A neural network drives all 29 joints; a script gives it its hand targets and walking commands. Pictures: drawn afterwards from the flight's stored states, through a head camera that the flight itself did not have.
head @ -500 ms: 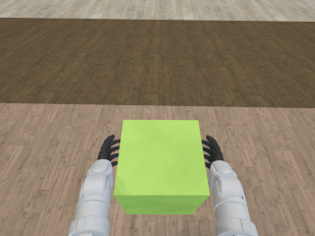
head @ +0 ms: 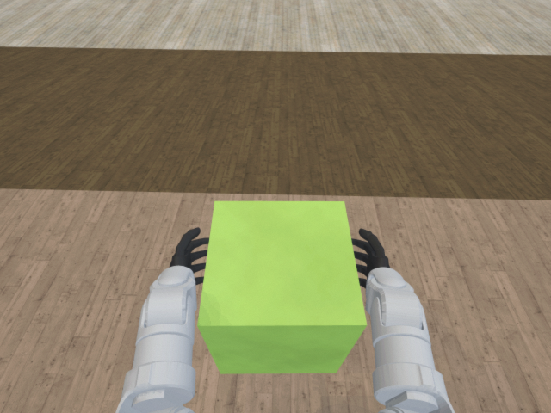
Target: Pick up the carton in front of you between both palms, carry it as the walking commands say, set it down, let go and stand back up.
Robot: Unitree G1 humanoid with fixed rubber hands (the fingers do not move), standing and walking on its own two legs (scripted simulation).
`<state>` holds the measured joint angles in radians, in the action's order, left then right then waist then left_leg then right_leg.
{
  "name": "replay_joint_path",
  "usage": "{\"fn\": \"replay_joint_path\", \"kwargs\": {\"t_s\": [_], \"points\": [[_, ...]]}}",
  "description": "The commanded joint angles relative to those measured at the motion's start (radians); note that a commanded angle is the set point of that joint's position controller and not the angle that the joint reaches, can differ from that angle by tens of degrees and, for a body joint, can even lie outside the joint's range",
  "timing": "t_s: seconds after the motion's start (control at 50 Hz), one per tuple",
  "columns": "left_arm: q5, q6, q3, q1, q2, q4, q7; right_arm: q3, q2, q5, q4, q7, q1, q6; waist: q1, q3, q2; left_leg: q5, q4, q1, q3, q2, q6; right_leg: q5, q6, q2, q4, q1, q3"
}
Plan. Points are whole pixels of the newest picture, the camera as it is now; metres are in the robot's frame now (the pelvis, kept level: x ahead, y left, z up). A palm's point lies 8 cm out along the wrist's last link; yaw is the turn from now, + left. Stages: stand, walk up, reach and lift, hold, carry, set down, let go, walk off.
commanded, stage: reach and lift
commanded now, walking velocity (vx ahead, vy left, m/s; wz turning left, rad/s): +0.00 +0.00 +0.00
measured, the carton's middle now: (279, 292) +0.31 +0.00 -0.04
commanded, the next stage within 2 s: hold in 0.58 s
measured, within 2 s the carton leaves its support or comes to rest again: neither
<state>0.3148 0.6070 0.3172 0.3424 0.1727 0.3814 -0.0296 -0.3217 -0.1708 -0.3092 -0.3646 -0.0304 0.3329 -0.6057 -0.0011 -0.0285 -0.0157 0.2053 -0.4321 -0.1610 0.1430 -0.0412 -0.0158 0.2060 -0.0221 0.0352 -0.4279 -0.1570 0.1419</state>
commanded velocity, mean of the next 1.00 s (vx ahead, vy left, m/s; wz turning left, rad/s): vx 0.00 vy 0.00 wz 0.00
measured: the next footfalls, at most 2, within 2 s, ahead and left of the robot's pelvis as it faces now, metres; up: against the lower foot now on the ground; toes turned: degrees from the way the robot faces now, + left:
right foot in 1.86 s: +0.18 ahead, -0.08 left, +0.00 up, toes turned -10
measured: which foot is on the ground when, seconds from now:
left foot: down 0.00-1.00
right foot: down 0.00-1.00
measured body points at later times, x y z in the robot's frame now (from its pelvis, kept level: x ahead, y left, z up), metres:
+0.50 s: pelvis +0.03 +0.00 +0.01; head +0.00 +0.00 +0.45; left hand +0.33 +0.15 +0.04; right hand +0.32 -0.15 +0.03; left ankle +0.02 +0.13 -0.74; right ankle +0.02 -0.13 -0.74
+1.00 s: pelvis +0.01 +0.00 +0.00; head -0.03 -0.01 +0.45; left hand +0.32 +0.15 +0.05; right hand +0.32 -0.15 +0.05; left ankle +0.02 +0.13 -0.74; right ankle +0.02 -0.13 -0.74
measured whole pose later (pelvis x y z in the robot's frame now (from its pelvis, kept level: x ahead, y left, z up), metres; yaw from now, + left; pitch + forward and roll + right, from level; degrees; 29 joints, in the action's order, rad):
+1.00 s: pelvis +0.01 +0.00 +0.00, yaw +0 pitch -7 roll +0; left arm 0.29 0.75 0.28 0.33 0.17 0.27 -0.03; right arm -0.28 -0.17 -0.29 -0.25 -0.02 0.32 -0.75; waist 0.00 -0.02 -0.01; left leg 0.19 -0.35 -0.03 0.13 -0.04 -0.01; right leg 0.20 -0.02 0.02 -0.36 -0.03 0.14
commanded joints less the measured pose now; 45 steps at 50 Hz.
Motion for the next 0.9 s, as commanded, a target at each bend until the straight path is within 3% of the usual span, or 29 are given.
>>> {"fn": "replay_joint_path", "kwargs": {"t_s": [0.0, 0.02, 0.04, 0.08, 0.1, 0.12, 0.14, 0.16, 0.18, 0.2, 0.22, 0.24, 0.3, 0.32, 0.34, 0.42, 0.44, 0.46, 0.48, 0.6, 0.66, 0.68, 0.7, 0.72, 0.74, 0.76, 0.78, 0.84, 0.88], "points": [[-0.244, -0.024, -0.581, 0.501, 0.933, -0.018, -0.223, 0.566, -0.912, 0.225, 0.007, -0.222, 0.473, 0.021, 0.009, 0.315, 0.012, -0.081, 0.069, 0.099, -0.091, -0.059, 0.003, -0.071, 0.009, 0.055, 0.083, 0.097, -0.09], [-0.235, -0.017, -0.546, 0.507, 0.928, 0.015, -0.22, 0.552, -0.899, 0.206, -0.007, -0.218, 0.461, 0.011, 0.032, 0.284, 0.016, -0.062, 0.077, 0.09, -0.092, -0.063, 0.001, -0.088, 0.013, 0.053, 0.084, 0.089, -0.079], [-0.225, -0.009, -0.533, 0.449, 0.923, 0.03, -0.217, 0.559, -0.889, 0.215, 0.006, -0.213, 0.471, 0.006, 0.003, 0.264, 0.04, -0.086, 0.082, 0.093, -0.081, -0.058, 0.007, -0.085, 0.006, 0.057, 0.084, 0.076, -0.089], [-0.232, 0.005, -0.546, 0.449, 0.9, 0.008, -0.213, 0.535, -0.865, 0.195, -0.001, -0.222, 0.428, -0.001, 0.019, 0.251, 0.025, -0.111, 0.124, 0.051, -0.085, -0.058, -0.009, -0.123, 0.002, 0.074, 0.091, 0.096, -0.1], [-0.212, 0.008, -0.543, 0.428, 0.926, -0.031, -0.206, 0.553, -0.87, 0.207, 0.023, -0.223, 0.433, -0.006, 0.013, 0.257, -0.024, -0.143, 0.104, 0.061, -0.087, -0.069, -0.012, -0.168, 0.005, 0.062, 0.092, 0.124, -0.088], [-0.21, 0.013, -0.522, 0.371, 0.916, -0.013, -0.202, 0.555, -0.879, 0.235, 0.019, -0.223, 0.421, -0.016, -0.025, 0.238, 0.009, -0.155, 0.11, 0.076, -0.086, -0.065, -0.003, -0.163, 0.003, 0.062, 0.099, 0.116, -0.086], [-0.24, 0.014, -0.564, 0.363, 0.895, -0.012, -0.204, 0.57, -0.887, 0.228, 0.034, -0.228, 0.375, -0.016, 0.013, 0.269, 0.033, -0.161, 0.119, 0.127, -0.085, -0.06, -0.001, -0.167, -0.007, 0.079, 0.101, 0.103, -0.095], [-0.224, 0.015, -0.54, 0.315, 0.904, -0.03, -0.206, 0.601, -0.873, 0.251, 0.066, -0.221, 0.375, -0.016, -0.027, 0.259, -0.015, -0.176, 0.12, 0.07, -0.088, -0.08, -0.009, -0.202, -0.002, 0.06, 0.11, 0.161, -0.084], [-0.247, 0.014, -0.566, 0.342, 0.897, -0.045, -0.204, 0.559, -0.879, 0.226, 0.046, -0.224, 0.368, -0.021, 0.004, 0.261, 0.062, -0.191, 0.125, 0.096, -0.077, -0.054, -0.001, -0.197, -0.005, 0.074, 0.096, 0.136, -0.092], [-0.251, 0.022, -0.562, 0.335, 0.908, -0.035, -0.204, 0.561, -0.863, 0.221, 0.054, -0.215, 0.308, -0.024, 0.017, 0.239, 0.006, -0.22, 0.114, 0.069, -0.085, -0.062, -0.012, -0.249, 0.004, 0.06, 0.109, 0.167, -0.073], [-0.226, 0.018, -0.561, 0.312, 0.879, -0.072, -0.207, 0.591, -0.897, 0.246, 0.102, -0.214, 0.366, -0.024, -0.032, 0.259, 0.01, -0.224, 0.13, 0.101, -0.084, -0.071, 0.006, -0.266, -0.017, 0.072, 0.094, 0.155, -0.078], [-0.244, 0.02, -0.578, 0.31, 0.881, -0.117, -0.204, 0.573, -0.887, 0.228, 0.077, -0.212, 0.291, -0.033, 0.007, 0.265, 0.02, -0.277, 0.129, 0.126, -0.075, -0.063, -0.008, -0.285, -0.01, 0.074, 0.105, 0.162, -0.087], [-0.251, 0.032, -0.586, 0.304, 0.892, -0.122, -0.203, 0.609, -0.897, 0.26, 0.125, -0.201, 0.32, -0.03, -0.016, 0.296, 0.006, -0.277, 0.111, 0.139, -0.073, -0.064, -0.004, -0.29, -0.004, 0.062, 0.104, 0.177, -0.068], [-0.283, 0.029, -0.609, 0.327, 0.893, -0.132, -0.208, 0.624, -0.883, 0.252, 0.141, -0.2, 0.288, -0.035, 0.026, 0.276, 0.014, -0.267, 0.107, 0.125, -0.085, -0.069, -0.009, -0.278, -0.004, 0.067, 0.109, 0.18, -0.067], [-0.257, 0.037, -0.582, 0.323, 0.865, -0.143, -0.208, 0.589, -0.866, 0.227, 0.12, -0.201, 0.28, -0.044, 0.003, 0.246, 0.027, -0.248, 0.124, 0.136, -0.085, -0.07, -0.005, -0.296, -0.004, 0.064, 0.12, 0.142, -0.069], [-0.282, 0.044, -0.645, 0.323, 0.937, -0.174, -0.19, 0.647, -0.859, 0.265, 0.198, -0.216, 0.354, -0.034, 0.024, 0.301, 0.028, -0.334, 0.116, 0.19, -0.072, -0.067, -0.017, -0.296, -0.004, 0.081, 0.109, 0.151, -0.082], [-0.299, 0.051, -0.647, 0.262, 0.923, -0.163, -0.188, 0.673, -0.868, 0.303, 0.203, -0.215, 0.34, -0.046, -0.02, 0.315, 0.004, -0.361, 0.117, 0.171, -0.069, -0.064, -0.013, -0.322, -0.009, 0.074, 0.108, 0.19, -0.075], [-0.288, 0.057, -0.62, 0.306, 0.897, -0.172, -0.18, 0.626, -0.843, 0.266, 0.144, -0.21, 0.287, -0.061, 0.008, 0.27, -0.007, -0.328, 0.109, 0.17, -0.061, -0.052, -0.014, -0.292, 0.0, 0.062, 0.106, 0.169, -0.07], [-0.265, 0.068, -0.573, 0.27, 0.864, -0.134, -0.185, 0.598, -0.818, 0.248, 0.142, -0.207, 0.271, -0.07, 0.001, 0.213, 0.004, -0.238, 0.13, 0.129, -0.066, -0.06, -0.013, -0.251, 0.002, 0.069, 0.119, 0.168, -0.069], [-0.274, 0.085, -0.585, 0.32, 0.874, -0.142, -0.198, 0.641, -0.853, 0.277, 0.194, -0.196, 0.382, -0.082, -0.017, 0.237, 0.034, -0.272, 0.139, 0.16, -0.072, -0.064, -0.006, -0.268, -0.015, 0.065, 0.127, 0.162, -0.085], [-0.313, 0.095, -0.648, 0.409, 0.903, -0.204, -0.194, 0.639, -0.845, 0.276, 0.194, -0.2, 0.369, -0.098, 0.035, 0.252, 0.001, -0.254, 0.124, 0.168, -0.072, -0.067, -0.015, -0.253, 0.002, 0.068, 0.128, 0.189, -0.069], [-0.302, 0.107, -0.665, 0.389, 0.874, -0.208, -0.193, 0.668, -0.853, 0.291, 0.185, -0.199, 0.353, -0.107, 0.003, 0.24, 0.004, -0.218, 0.135, 0.172, -0.083, -0.061, -0.009, -0.224, -0.005, 0.065, 0.132, 0.197, -0.079], [-0.291, 0.119, -0.632, 0.416, 0.862, -0.179, -0.193, 0.615, -0.839, 0.264, 0.171, -0.2, 0.374, -0.111, 0.04, 0.202, 0.015, -0.198, 0.14, 0.176, -0.072, -0.053, -0.013, -0.198, 0.006, 0.066, 0.133, 0.151, -0.083], [-0.261, 0.132, -0.601, 0.325, 0.845, -0.155, -0.193, 0.631, -0.85, 0.273, 0.186, -0.2, 0.367, -0.122, -0.011, 0.183, 0.007, -0.151, 0.158, 0.097, -0.073, -0.059, -0.007, -0.187, -0.001, 0.064, 0.132, 0.209, -0.073], [-0.271, 0.127, -0.576, 0.39, 0.854, -0.151, -0.191, 0.612, -0.816, 0.269, 0.174, -0.202, 0.419, -0.128, 0.008, 0.179, 0.028, -0.175, 0.128, 0.156, -0.08, -0.06, -0.001, -0.161, -0.006, 0.059, 0.13, 0.141, -0.084], [-0.244, 0.131, -0.567, 0.4, 0.851, -0.152, -0.195, 0.577, -0.821, 0.245, 0.138, -0.203, 0.394, -0.13, 0.02, 0.167, -0.015, -0.122, 0.142, 0.127, -0.071, -0.058, -0.004, -0.131, 0.007, 0.058, 0.134, 0.144, -0.074], [-0.244, 0.13, -0.554, 0.398, 0.834, -0.138, -0.198, 0.591, -0.842, 0.264, 0.146, -0.204, 0.431, -0.133, -0.017, 0.187, 0.015, -0.103, 0.147, 0.138, -0.075, -0.049, 0.009, -0.119, -0.009, 0.058, 0.125, 0.16, -0.077], [-0.242, 0.128, -0.537, 0.468, 0.862, -0.112, -0.2, 0.571, -0.839, 0.258, 0.105, -0.21, 0.489, -0.131, -0.028, 0.171, -0.013, -0.1, 0.151, 0.102, -0.08, -0.054, -0.001, -0.11, -0.001, 0.061, 0.122, 0.162, -0.086], [-0.27, 0.125, -0.605, 0.457, 0.867, -0.149, -0.208, 0.59, -0.877, 0.274, 0.124, -0.212, 0.466, -0.131, 0.014, 0.187, 0.012, -0.125, 0.148, 0.16, -0.082, -0.053, 0.004, -0.135, -0.013, 0.066, 0.132, 0.137, -0.088]]}}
